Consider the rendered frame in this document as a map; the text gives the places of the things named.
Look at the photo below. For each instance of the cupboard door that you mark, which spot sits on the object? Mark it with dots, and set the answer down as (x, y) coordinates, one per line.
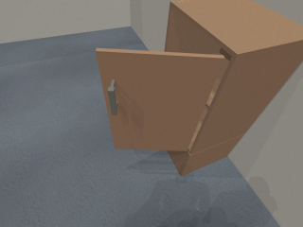
(160, 95)

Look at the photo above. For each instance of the handle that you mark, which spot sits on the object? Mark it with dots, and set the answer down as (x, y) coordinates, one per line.
(112, 98)

